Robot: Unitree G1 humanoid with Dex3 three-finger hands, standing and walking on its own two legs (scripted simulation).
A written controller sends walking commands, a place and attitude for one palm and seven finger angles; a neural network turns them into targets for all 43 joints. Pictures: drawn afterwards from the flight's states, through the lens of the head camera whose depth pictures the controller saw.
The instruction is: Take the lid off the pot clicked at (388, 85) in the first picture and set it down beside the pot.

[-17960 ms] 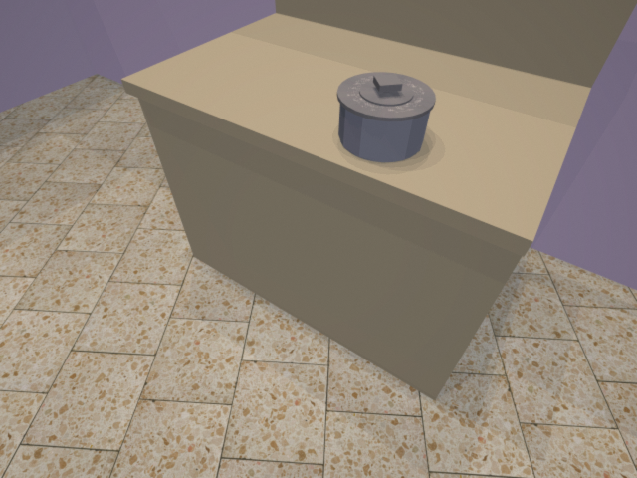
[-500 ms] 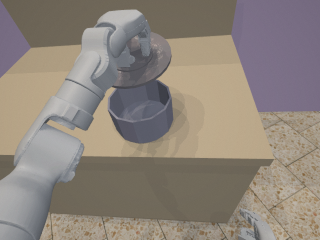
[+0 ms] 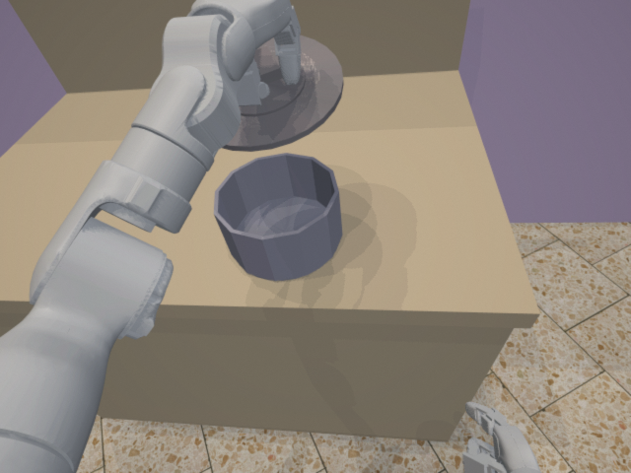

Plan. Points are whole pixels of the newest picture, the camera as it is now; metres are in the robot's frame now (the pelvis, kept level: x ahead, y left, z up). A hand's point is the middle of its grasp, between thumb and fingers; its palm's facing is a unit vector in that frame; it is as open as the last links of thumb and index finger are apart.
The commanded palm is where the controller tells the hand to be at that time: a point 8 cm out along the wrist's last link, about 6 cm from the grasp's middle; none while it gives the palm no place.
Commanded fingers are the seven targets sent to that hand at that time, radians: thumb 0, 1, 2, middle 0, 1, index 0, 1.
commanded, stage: move the lid sideways beside the pot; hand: left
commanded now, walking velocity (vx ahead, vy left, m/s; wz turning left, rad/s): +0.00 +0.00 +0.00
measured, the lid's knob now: (256, 68) +0.49 +0.07 +0.28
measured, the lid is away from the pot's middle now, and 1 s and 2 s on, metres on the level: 0.02 0.12 0.25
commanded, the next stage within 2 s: none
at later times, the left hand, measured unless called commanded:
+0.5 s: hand (201, 81) +0.46 +0.12 +0.29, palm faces -0.11 -0.02 -0.99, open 6.2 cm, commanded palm +0.43 +0.14 +0.36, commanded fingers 0.00 0.47 1.23 -0.83 -0.85 -1.04 -0.97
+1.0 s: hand (144, 86) +0.45 +0.18 +0.29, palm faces -0.10 -0.02 -0.99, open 6.2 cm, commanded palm +0.42 +0.19 +0.36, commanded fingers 0.00 0.47 1.23 -0.83 -0.85 -1.04 -0.97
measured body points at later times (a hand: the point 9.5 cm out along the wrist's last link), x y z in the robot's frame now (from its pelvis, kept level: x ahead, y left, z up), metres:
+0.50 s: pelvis +0.00 +0.00 +0.00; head +0.02 -0.05 +0.45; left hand +0.46 +0.12 +0.34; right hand +0.16 -0.25 -0.12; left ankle +0.02 +0.10 -0.74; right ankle -0.01 -0.12 -0.74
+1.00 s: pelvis +0.00 +0.02 +0.00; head +0.03 -0.02 +0.45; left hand +0.45 +0.18 +0.35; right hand +0.16 -0.22 -0.12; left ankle +0.02 +0.10 -0.74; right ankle -0.01 -0.12 -0.74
